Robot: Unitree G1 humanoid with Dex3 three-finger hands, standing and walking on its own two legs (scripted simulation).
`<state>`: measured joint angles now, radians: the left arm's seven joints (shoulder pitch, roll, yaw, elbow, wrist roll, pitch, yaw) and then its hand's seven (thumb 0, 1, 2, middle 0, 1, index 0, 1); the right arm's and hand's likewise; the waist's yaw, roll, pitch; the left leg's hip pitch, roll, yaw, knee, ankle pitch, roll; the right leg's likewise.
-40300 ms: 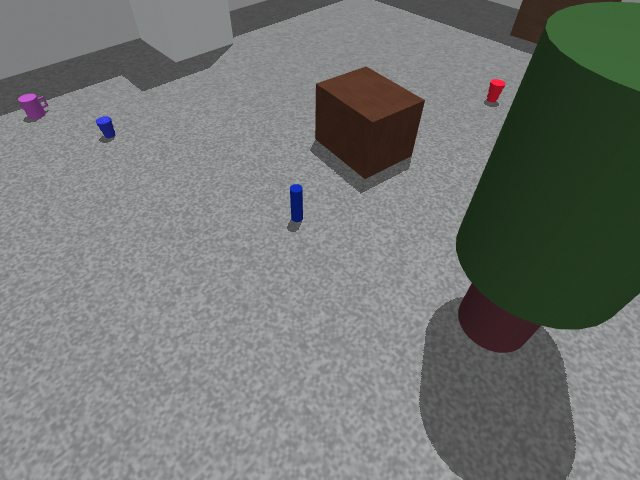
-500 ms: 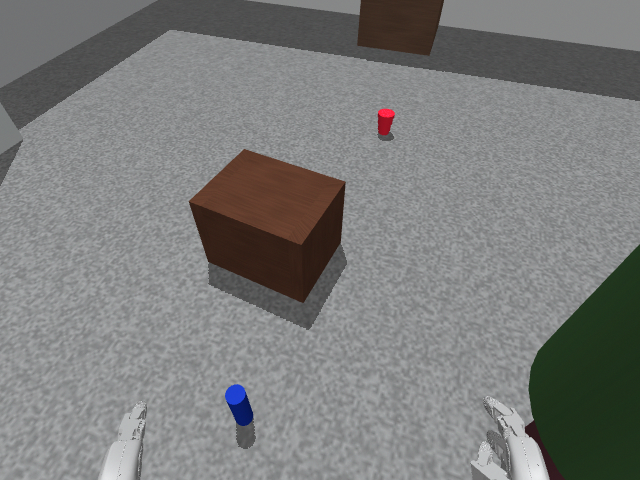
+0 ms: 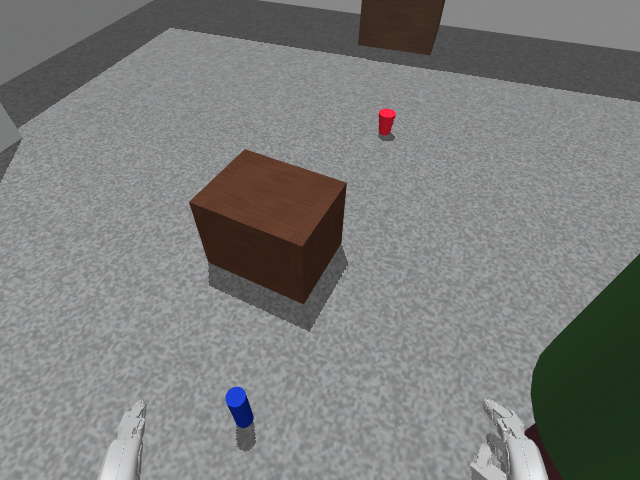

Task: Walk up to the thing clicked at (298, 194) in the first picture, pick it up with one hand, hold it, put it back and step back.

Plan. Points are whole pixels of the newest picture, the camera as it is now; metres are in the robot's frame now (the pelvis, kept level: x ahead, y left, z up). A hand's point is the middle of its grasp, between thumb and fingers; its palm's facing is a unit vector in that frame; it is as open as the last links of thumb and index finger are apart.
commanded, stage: home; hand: left
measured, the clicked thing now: (240, 408) +0.43 +0.21 -0.64
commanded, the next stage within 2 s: stand in 0.18 s
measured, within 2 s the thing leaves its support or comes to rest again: neither
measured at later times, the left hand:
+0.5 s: hand out of the picture +0.16 +0.19 -0.06, palm faces +0.11 -0.96 -0.27, open 15.2 cm
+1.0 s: hand out of the picture +0.08 +0.25 -0.12, palm faces -0.02 -0.94 -0.35, open 7.5 cm
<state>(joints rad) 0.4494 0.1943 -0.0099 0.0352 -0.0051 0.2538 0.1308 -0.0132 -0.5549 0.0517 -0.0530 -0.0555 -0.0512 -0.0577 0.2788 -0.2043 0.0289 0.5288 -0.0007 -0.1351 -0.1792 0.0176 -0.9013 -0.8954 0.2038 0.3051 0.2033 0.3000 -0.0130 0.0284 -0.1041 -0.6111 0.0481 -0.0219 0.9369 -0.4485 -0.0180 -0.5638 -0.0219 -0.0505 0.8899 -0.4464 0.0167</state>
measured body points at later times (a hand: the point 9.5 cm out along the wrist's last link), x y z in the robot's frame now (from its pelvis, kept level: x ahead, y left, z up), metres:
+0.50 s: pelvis +0.00 +0.00 +0.00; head +0.01 +0.01 +0.45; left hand +0.15 +0.23 -0.04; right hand +0.16 -0.23 -0.07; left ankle +0.01 +0.13 -0.69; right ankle +0.00 -0.13 -0.69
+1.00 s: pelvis -0.01 +0.01 +0.03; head +0.00 +0.02 +0.48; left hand +0.08 +0.30 -0.09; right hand +0.08 -0.28 -0.09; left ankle +0.01 +0.13 -0.69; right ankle +0.00 -0.13 -0.69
